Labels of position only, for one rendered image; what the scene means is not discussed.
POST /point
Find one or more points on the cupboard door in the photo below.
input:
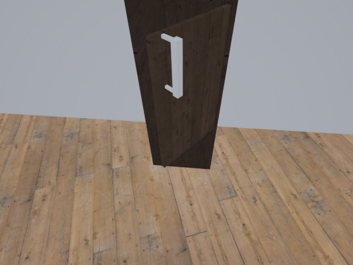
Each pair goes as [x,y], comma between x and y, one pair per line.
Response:
[181,122]

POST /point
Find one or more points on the handle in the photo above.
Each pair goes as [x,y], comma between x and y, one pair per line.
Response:
[177,64]

